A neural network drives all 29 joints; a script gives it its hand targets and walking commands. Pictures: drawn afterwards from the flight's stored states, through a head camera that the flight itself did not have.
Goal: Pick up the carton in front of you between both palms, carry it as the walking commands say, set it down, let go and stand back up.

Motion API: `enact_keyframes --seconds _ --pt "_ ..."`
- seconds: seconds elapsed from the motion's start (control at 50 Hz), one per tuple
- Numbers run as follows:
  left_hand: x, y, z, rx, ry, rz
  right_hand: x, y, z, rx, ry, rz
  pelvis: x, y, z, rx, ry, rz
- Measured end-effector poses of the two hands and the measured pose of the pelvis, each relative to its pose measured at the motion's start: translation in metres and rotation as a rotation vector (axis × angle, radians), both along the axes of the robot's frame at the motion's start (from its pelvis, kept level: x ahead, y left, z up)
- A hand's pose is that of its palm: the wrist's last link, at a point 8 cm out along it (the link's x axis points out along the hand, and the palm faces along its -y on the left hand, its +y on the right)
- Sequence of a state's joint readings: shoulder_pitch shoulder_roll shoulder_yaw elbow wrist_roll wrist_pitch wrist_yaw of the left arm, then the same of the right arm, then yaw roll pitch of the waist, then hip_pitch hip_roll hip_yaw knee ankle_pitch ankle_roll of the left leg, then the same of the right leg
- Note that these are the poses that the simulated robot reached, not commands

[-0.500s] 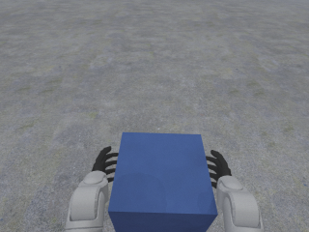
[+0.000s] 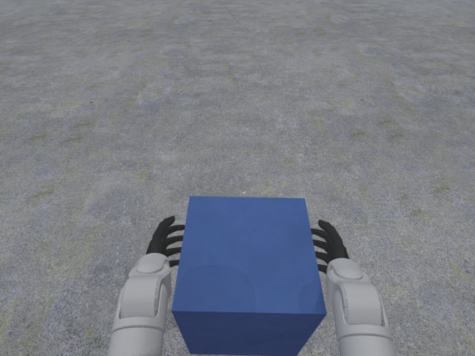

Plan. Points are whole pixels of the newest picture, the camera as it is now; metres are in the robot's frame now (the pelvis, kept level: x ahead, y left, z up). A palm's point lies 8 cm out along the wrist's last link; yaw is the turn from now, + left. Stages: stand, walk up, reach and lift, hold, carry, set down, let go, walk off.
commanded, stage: carry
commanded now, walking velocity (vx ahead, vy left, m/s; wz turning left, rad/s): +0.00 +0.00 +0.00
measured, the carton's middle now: (245, 279) +0.29 +0.00 -0.04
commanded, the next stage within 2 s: hold in 1.20 s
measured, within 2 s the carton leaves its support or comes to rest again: neither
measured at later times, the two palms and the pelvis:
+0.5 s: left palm (160, 276) +0.25 +0.14 +0.04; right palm (346, 282) +0.25 -0.16 +0.04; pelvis -0.03 -0.01 +0.00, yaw +0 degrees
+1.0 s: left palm (163, 279) +0.25 +0.13 +0.04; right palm (352, 286) +0.24 -0.17 +0.04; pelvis -0.04 -0.02 +0.00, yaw +0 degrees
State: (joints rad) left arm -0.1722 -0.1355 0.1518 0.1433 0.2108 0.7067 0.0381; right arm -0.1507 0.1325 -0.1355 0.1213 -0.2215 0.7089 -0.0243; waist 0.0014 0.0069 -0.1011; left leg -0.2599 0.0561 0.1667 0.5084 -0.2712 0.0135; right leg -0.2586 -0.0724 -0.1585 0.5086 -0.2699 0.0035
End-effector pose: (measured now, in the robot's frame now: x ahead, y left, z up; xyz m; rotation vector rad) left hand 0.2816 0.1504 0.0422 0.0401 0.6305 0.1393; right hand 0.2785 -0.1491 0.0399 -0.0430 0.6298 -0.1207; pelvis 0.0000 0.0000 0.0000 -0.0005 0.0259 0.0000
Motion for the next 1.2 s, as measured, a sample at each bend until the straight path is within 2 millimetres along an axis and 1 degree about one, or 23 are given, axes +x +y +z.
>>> enact_keyframes --seconds 0.2,0.34,0.5,0.68,0.86,1.2 --pt "-0.015 -0.004 0.000 0.008 0.021 -0.003 -0.014 -0.004 0.000 0.008 0.022 -0.002 -0.013 -0.004 0.001 0.002 -0.009 -0.003" --pt "-0.021 -0.007 0.001 0.003 0.017 -0.001 -0.022 -0.007 -0.001 0.003 0.019 0.001 -0.020 -0.006 0.001 0.001 -0.004 -0.002" --pt "-0.028 -0.010 -0.002 0.006 0.028 -0.006 -0.029 -0.009 -0.003 0.005 0.029 -0.003 -0.027 -0.008 0.000 0.003 -0.006 0.001" --pt "-0.032 -0.011 0.001 0.010 0.014 0.001 -0.031 -0.010 -0.001 0.013 0.015 0.001 -0.030 -0.011 0.001 0.001 -0.006 0.002" --pt "-0.035 -0.014 -0.001 0.009 0.024 0.000 -0.034 -0.014 -0.002 0.011 0.025 0.003 -0.033 -0.014 0.000 0.000 -0.009 0.003" --pt "-0.038 -0.018 0.002 0.013 0.019 -0.007 -0.039 -0.018 -0.002 0.018 0.020 -0.004 -0.037 -0.016 0.000 0.003 -0.011 -0.003"
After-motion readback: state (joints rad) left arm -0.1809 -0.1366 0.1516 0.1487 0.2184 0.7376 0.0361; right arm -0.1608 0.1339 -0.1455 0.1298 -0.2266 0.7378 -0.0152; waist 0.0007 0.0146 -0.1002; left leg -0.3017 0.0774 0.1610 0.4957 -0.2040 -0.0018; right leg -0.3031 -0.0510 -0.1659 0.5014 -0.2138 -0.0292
